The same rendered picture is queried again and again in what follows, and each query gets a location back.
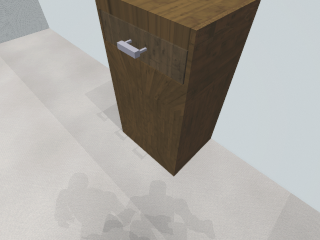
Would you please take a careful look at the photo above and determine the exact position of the handle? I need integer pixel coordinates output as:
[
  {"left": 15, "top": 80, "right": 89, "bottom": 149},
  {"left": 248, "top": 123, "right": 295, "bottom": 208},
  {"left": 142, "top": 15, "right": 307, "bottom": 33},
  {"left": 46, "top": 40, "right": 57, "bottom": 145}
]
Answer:
[{"left": 117, "top": 39, "right": 147, "bottom": 59}]

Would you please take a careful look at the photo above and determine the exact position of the cabinet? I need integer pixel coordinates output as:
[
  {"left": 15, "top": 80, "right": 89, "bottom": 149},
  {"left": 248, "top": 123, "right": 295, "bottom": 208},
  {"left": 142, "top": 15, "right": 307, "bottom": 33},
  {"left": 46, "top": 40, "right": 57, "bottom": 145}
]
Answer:
[{"left": 95, "top": 0, "right": 261, "bottom": 176}]

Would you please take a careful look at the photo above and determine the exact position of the drawer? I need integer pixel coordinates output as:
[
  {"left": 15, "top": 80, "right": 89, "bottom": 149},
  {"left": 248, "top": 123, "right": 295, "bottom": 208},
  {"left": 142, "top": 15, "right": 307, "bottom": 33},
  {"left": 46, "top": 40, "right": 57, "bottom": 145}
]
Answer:
[{"left": 100, "top": 10, "right": 188, "bottom": 85}]

